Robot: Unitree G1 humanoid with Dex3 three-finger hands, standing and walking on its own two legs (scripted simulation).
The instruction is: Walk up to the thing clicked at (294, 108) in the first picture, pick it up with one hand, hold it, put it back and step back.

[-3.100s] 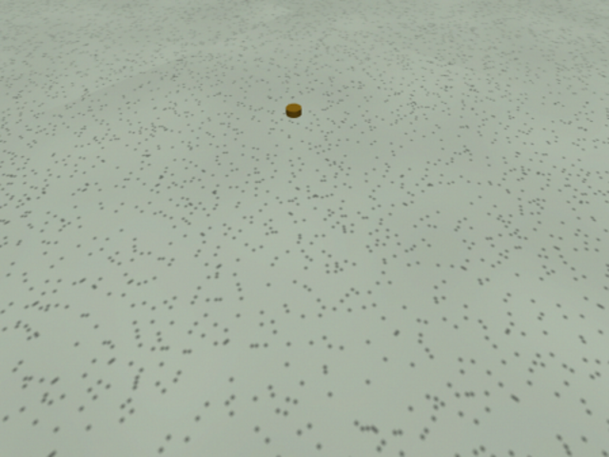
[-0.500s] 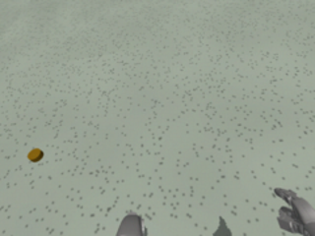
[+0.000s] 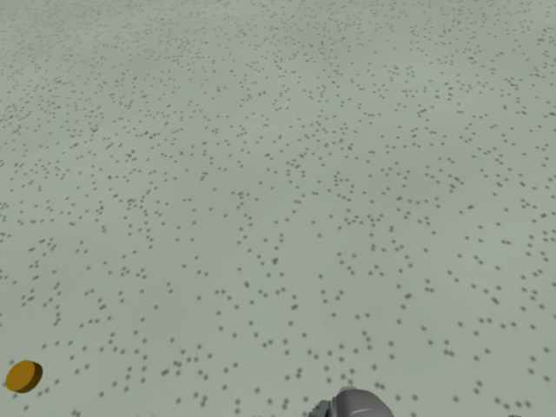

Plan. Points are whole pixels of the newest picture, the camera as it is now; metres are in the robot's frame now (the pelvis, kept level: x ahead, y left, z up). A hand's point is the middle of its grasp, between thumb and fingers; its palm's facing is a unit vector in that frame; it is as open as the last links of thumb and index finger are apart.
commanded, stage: walk up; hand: left
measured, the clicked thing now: (24, 376) +0.42 +0.91 -0.71
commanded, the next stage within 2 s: none
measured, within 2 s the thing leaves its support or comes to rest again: neither
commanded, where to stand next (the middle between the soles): -0.04 +0.88 m, yaw -27 degrees
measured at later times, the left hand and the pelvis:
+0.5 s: hand out of the picture +0.11 +0.57 -0.13, palm faces -0.14 -0.81 -0.57, open 7.4 cm; pelvis +0.00 +0.25 +0.00, yaw -6 degrees
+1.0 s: hand out of the picture +0.13 +0.76 -0.10, palm faces -0.23 -0.75 -0.62, open 7.4 cm; pelvis -0.02 +0.48 -0.01, yaw -14 degrees
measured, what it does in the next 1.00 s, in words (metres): steps to the left: left foot, then right foot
